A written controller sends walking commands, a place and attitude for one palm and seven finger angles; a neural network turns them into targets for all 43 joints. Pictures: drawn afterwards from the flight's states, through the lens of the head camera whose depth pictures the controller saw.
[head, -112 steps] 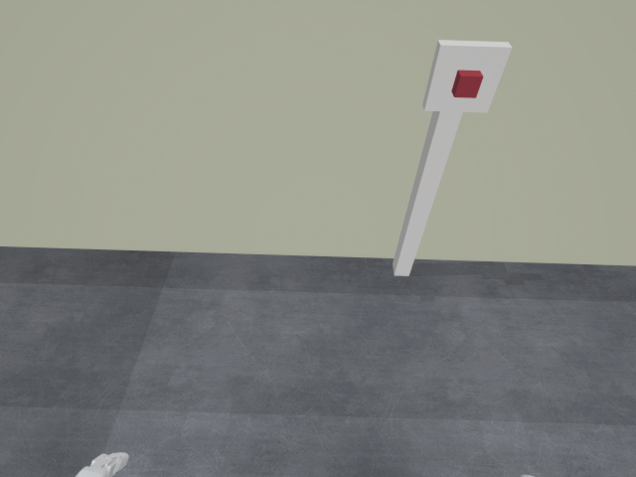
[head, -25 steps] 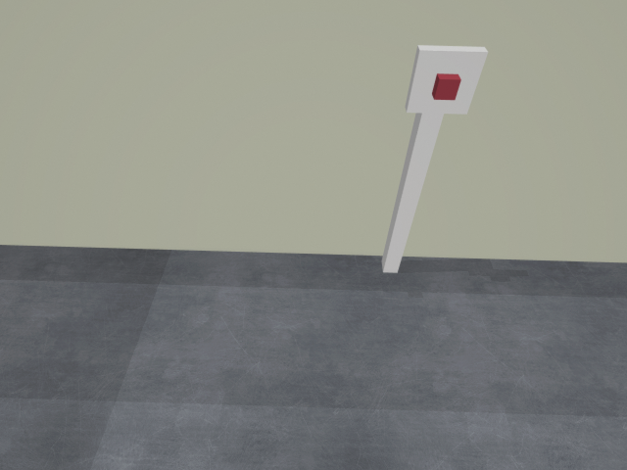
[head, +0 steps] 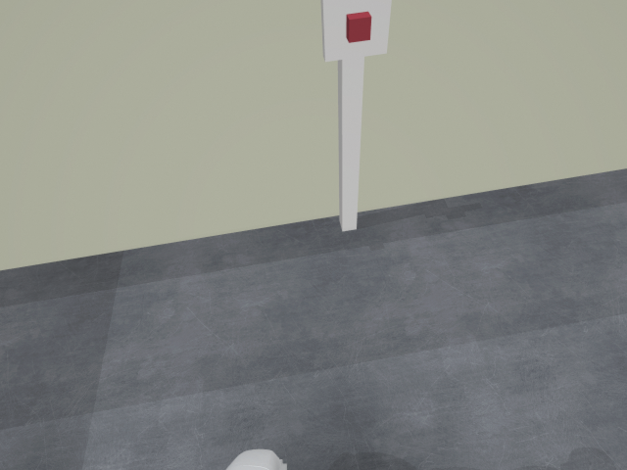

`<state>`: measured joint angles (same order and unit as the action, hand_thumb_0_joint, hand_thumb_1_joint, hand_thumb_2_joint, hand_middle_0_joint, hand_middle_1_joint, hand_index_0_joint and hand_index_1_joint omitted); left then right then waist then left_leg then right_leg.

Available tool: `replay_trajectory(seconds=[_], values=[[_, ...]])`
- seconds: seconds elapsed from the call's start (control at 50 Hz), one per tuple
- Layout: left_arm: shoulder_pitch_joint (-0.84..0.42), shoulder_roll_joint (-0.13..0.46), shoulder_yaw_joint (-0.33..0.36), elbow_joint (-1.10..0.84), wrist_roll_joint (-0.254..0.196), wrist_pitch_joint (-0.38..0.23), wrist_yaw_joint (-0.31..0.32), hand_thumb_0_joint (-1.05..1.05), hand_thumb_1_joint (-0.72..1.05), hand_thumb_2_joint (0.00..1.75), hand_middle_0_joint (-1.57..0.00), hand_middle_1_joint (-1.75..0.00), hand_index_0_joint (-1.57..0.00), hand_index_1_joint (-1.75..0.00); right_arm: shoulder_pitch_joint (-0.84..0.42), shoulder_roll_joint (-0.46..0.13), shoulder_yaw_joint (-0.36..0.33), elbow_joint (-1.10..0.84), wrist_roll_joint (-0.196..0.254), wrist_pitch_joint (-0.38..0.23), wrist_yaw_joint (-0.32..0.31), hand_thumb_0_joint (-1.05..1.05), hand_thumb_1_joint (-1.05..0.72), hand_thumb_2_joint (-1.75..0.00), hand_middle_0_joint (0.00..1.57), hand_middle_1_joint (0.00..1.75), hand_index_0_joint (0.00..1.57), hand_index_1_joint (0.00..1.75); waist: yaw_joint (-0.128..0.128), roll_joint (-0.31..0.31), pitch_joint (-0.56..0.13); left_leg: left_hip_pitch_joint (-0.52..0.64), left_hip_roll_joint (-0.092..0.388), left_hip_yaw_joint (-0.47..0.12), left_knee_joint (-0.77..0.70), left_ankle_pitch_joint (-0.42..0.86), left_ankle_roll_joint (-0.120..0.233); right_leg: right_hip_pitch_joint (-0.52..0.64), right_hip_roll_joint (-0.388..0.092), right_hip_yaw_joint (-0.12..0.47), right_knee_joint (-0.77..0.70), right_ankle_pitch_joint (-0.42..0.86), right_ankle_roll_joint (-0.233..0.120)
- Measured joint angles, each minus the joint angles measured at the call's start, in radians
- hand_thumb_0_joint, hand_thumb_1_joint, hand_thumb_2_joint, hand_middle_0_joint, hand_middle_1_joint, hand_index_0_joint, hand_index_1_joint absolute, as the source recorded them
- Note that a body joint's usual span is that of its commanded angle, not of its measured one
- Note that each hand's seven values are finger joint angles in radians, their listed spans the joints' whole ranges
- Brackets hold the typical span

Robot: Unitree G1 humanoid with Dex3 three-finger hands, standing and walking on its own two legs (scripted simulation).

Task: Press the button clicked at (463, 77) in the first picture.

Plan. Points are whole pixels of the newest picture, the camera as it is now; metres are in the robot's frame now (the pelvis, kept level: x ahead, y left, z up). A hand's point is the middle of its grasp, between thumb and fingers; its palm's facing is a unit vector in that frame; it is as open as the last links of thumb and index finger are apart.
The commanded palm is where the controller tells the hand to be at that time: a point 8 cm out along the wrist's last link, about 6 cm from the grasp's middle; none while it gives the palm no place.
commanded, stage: walk to a spot facing it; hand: left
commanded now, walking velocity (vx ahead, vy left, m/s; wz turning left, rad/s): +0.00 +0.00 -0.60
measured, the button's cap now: (358, 26) +1.02 -0.01 +0.07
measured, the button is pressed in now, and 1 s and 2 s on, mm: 0 0 0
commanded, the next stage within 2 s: none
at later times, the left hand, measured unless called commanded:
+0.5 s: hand out of the picture +0.09 +0.25 -0.16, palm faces -0.19 -0.95 -0.24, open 7.4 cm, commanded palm none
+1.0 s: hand (251, 440) +0.18 +0.12 -0.14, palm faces -0.56 -0.79 -0.25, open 7.4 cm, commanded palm none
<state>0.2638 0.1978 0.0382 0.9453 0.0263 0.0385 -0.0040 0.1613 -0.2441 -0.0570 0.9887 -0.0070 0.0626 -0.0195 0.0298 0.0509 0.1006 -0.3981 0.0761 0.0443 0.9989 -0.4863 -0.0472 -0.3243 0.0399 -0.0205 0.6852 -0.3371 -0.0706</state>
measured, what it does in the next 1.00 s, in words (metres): steps on the spot, turning right: left foot, then right foot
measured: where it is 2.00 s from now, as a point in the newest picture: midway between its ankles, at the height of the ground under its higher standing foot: (409, 454)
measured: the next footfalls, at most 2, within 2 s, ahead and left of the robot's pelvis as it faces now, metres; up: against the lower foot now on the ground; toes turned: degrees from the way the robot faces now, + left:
left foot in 0.48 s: +0.03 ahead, +0.15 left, +0.00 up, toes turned -17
right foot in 0.92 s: -0.07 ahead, -0.08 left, +0.00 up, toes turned -39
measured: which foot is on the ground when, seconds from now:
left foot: up 0.00-0.46, down 0.48-0.92, up 0.94-1.00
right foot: down 0.00-0.48, up 0.50-0.90, down 0.92-1.00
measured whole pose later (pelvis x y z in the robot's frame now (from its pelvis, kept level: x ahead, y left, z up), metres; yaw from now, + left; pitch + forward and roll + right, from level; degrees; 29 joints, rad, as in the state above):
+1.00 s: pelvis -0.03 +0.02 +0.00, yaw -35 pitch +0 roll -1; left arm 0.18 0.21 0.06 0.90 0.02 0.02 -0.03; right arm 0.32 -0.27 -0.06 0.99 -0.02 0.05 -0.01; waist -0.03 0.07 0.04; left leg -0.37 0.15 0.12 1.00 -0.53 -0.05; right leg -0.26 0.01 -0.08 0.61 -0.35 -0.03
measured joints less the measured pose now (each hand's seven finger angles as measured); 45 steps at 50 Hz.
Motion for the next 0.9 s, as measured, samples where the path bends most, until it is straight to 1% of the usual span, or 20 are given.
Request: replay_trajectory(seconds=[0.04, 0.08, 0.16, 0.24, 0.32, 0.4, 0.42, 0.46, 0.48, 0.5, 0.52, 0.54, 0.58, 0.6, 0.64, 0.7, 0.78, 0.82, 0.86, 0.9], values=[[0.008, -0.007, 0.003, -0.003, -0.002, 0.001, 0.004, 0.0, 0.9, 0.9, -0.2, -0.3, -0.2, -0.3, -0.006, 0.003, -0.002, -0.002, -0.001, 0.0, 0.003, 0.01, -0.91, -0.9, 0.2, 0.3, 0.2, 0.3, 0.006, -0.012, -0.001, -0.047, -0.015, -0.015, 0.08, 0.042, -0.004, 0.013, 0.008, 0.02, -0.061, 0.037, -0.006], [0.016, -0.01, 0.004, -0.003, -0.004, -0.001, 0.005, 0.0, 0.9, 0.9, -0.2, -0.3, -0.2, -0.3, -0.014, 0.006, -0.003, -0.011, -0.003, -0.006, 0.004, 0.01, -0.91, -0.9, 0.2, 0.3, 0.2, 0.3, 0.007, -0.027, -0.006, -0.073, -0.023, -0.024, 0.099, 0.086, -0.011, 0.022, 0.016, 0.045, -0.121, 0.08, -0.009], [0.026, -0.009, 0.008, -0.003, -0.006, -0.005, 0.003, 0.0, 0.9, 0.9, -0.2, -0.3, -0.2, -0.3, -0.028, 0.003, -0.008, -0.029, -0.004, -0.012, 0.0, 0.01, -0.91, -0.9, 0.2, 0.3, 0.2, 0.3, 0.007, -0.041, -0.026, -0.084, -0.028, -0.049, 0.077, 0.133, -0.024, 0.027, 0.035, 0.09, -0.199, 0.137, -0.011], [0.022, -0.002, 0.015, -0.008, -0.005, -0.006, 0.004, 0.0, 0.9, 0.9, -0.2, -0.3, -0.2, -0.3, -0.04, -0.004, -0.012, -0.039, -0.005, -0.012, -0.006, 0.01, -0.91, -0.9, 0.2, 0.3, 0.2, 0.3, 0.01, -0.041, -0.046, -0.063, -0.032, -0.07, 0.03, 0.131, -0.031, 0.024, 0.057, 0.126, -0.23, 0.165, -0.007], [0.011, 0.011, 0.024, -0.017, 0.0, -0.004, 0.006, 0.0, 0.9, 0.9, -0.2, -0.3, -0.2, -0.3, -0.051, -0.003, -0.01, -0.052, -0.001, -0.014, -0.011, 0.01, -0.91, -0.9, 0.2, 0.3, 0.2, 0.3, 0.02, -0.051, -0.06, -0.018, -0.043, -0.074, -0.077, 0.094, -0.027, 0.013, 0.074, 0.167, -0.239, 0.183, 0.004], [-0.004, 0.033, 0.032, -0.026, 0.005, 0.006, 0.007, 0.0, 0.9, 0.9, -0.2, -0.3, -0.2, -0.3, -0.06, 0.009, -0.004, -0.074, 0.008, -0.024, -0.013, 0.01, -0.91, -0.9, 0.2, 0.3, 0.2, 0.3, 0.029, -0.071, -0.069, 0.047, -0.066, -0.077, -0.243, 0.065, -0.009, -0.008, 0.088, 0.216, -0.237, 0.2, 0.025], [-0.009, 0.04, 0.033, -0.027, 0.005, 0.009, 0.007, 0.0, 0.9, 0.9, -0.2, -0.3, -0.2, -0.3, -0.059, 0.013, -0.001, -0.081, 0.011, -0.029, -0.013, 0.01, -0.91, -0.9, 0.2, 0.3, 0.2, 0.3, 0.028, -0.077, -0.071, 0.069, -0.072, -0.076, -0.299, 0.076, -0.003, -0.015, 0.09, 0.227, -0.233, 0.202, 0.033], [-0.014, 0.054, 0.038, -0.032, 0.001, 0.017, 0.006, 0.0, 0.9, 0.9, -0.2, -0.3, -0.2, -0.3, -0.048, 0.019, 0.006, -0.095, 0.014, -0.045, -0.015, 0.0, -0.91, -0.9, 0.2, 0.3, 0.2, 0.3, 0.02, -0.085, -0.079, 0.132, -0.077, -0.071, -0.449, 0.138, 0.013, -0.037, 0.101, 0.246, -0.206, 0.198, 0.052], [-0.017, 0.064, 0.041, -0.034, -0.002, 0.021, 0.005, 0.0, 0.9, 0.9, -0.2, -0.3, -0.2, -0.3, -0.04, 0.024, 0.009, -0.099, 0.013, -0.054, -0.017, 0.0, -0.91, -0.9, 0.2, 0.3, 0.2, 0.3, 0.012, -0.094, -0.082, 0.151, -0.079, -0.066, -0.493, 0.158, 0.033, -0.058, 0.103, 0.249, -0.168, 0.172, 0.058], [-0.025, 0.074, 0.048, -0.031, -0.003, 0.026, 0.003, 0.0, 0.9, 0.9, -0.2, -0.3, -0.2, -0.3, -0.034, 0.034, 0.012, -0.1, 0.01, -0.055, -0.017, 0.0, -0.91, -0.9, 0.2, 0.3, 0.2, 0.3, 0.008, -0.11, -0.079, 0.153, -0.086, -0.05, -0.489, 0.171, 0.048, -0.086, 0.097, 0.24, -0.09, 0.081, 0.068], [-0.03, 0.081, 0.054, -0.028, -0.001, 0.031, 0.0, 0.0, 0.9, 0.9, -0.2, -0.3, -0.2, -0.3, -0.023, 0.04, 0.018, -0.102, 0.006, -0.053, -0.015, 0.0, -0.91, -0.9, 0.2, 0.3, 0.2, 0.3, 0.005, -0.117, -0.077, 0.158, -0.082, -0.037, -0.486, 0.179, 0.057, -0.122, 0.093, 0.21, 0.019, 0.0, 0.083], [-0.032, 0.087, 0.06, -0.028, 0.004, 0.035, -0.004, 0.0, 0.9, 0.9, -0.2, -0.3, -0.2, -0.3, -0.011, 0.045, 0.024, -0.102, 0.002, -0.051, -0.015, 0.0, -0.9, -0.9, 0.2, 0.3, 0.2, 0.3, 0.002, -0.118, -0.076, 0.169, -0.075, -0.025, -0.492, 0.186, 0.062, -0.155, 0.088, 0.179, 0.133, -0.036, 0.098], [-0.034, 0.097, 0.069, -0.031, 0.011, 0.037, -0.015, 0.0, 0.9, 0.9, -0.2, -0.3, -0.2, -0.3, 0.016, 0.052, 0.031, -0.098, -0.003, -0.047, -0.017, 0.0, -0.9, -0.9, 0.2, 0.3, 0.2, 0.3, -0.001, -0.117, -0.079, 0.192, -0.059, -0.004, -0.515, 0.197, 0.065, -0.208, 0.067, 0.13, 0.335, -0.044, 0.119], [-0.032, 0.101, 0.072, -0.035, 0.012, 0.037, -0.02, 0.0, 0.9, 0.9, -0.2, -0.3, -0.2, -0.3, 0.028, 0.054, 0.032, -0.095, -0.005, -0.046, -0.017, 0.0, -0.9, -0.9, 0.2, 0.3, 0.2, 0.3, 0.0, -0.116, -0.08, 0.201, -0.052, 0.008, -0.525, 0.201, 0.065, -0.224, 0.051, 0.113, 0.409, -0.036, 0.126], [-0.028, 0.104, 0.074, -0.04, 0.01, 0.038, -0.025, 0.0, 0.9, 0.9, -0.2, -0.3, -0.2, -0.3, 0.046, 0.056, 0.032, -0.087, -0.008, -0.046, -0.017, 0.0, -0.9, -0.9, 0.2, 0.3, 0.2, 0.3, 0.002, -0.11, -0.08, 0.215, -0.038, 0.035, -0.536, 0.202, 0.066, -0.231, 0.018, 0.091, 0.487, -0.024, 0.138], [-0.028, 0.097, 0.07, -0.036, 0.005, 0.045, -0.029, 0.0, 0.91, 0.9, -0.2, -0.3, -0.2, -0.3, 0.068, 0.057, 0.029, -0.084, -0.009, -0.052, -0.015, 0.01, -0.9, -0.9, 0.2, 0.3, 0.2, 0.3, -0.006, -0.097, -0.072, 0.225, -0.018, 0.076, -0.535, 0.194, 0.067, -0.202, -0.031, 0.068, 0.464, -0.029, 0.15], [-0.05, 0.078, 0.06, -0.031, 0.002, 0.056, -0.032, 0.0, 0.91, 0.9, -0.19, -0.3, -0.19, -0.3, 0.091, 0.056, 0.022, -0.075, -0.012, -0.059, -0.009, 0.01, -0.9, -0.9, 0.2, 0.3, 0.2, 0.3, -0.026, -0.08, -0.049, 0.227, 0.008, 0.127, -0.518, 0.178, 0.059, -0.137, -0.077, 0.031, 0.313, -0.069, 0.152], [-0.068, 0.065, 0.053, -0.032, 0.001, 0.055, -0.034, 0.01, 0.91, 0.9, -0.19, -0.3, -0.19, -0.3, 0.1, 0.049, 0.016, -0.066, -0.013, -0.058, -0.006, 0.0, -0.9, -0.9, 0.2, 0.3, 0.2, 0.3, -0.037, -0.066, -0.037, 0.223, 0.026, 0.152, -0.498, 0.165, 0.05, -0.099, -0.085, 0.006, 0.219, -0.085, 0.145], [-0.083, 0.05, 0.046, -0.036, -0.001, 0.048, -0.037, 0.01, 0.91, 0.9, -0.19, -0.3, -0.19, -0.3, 0.109, 0.037, 0.01, -0.055, -0.015, -0.055, -0.001, 0.0, -0.9, -0.9, 0.2, 0.3, 0.2, 0.3, -0.047, -0.049, -0.029, 0.216, 0.048, 0.179, -0.469, 0.145, 0.036, -0.057, -0.083, -0.019, 0.124, -0.096, 0.132], [-0.092, 0.038, 0.039, -0.042, 0.0, 0.036, -0.042, 0.01, 0.91, 0.9, -0.19, -0.3, -0.19, -0.3, 0.125, 0.02, 0.003, -0.043, -0.016, -0.052, 0.003, 0.0, -0.9, -0.9, 0.2, 0.3, 0.2, 0.3, -0.054, -0.028, -0.032, 0.203, 0.076, 0.204, -0.419, 0.113, 0.018, 0.003, -0.072, -0.047, 0.001, -0.067, 0.114]])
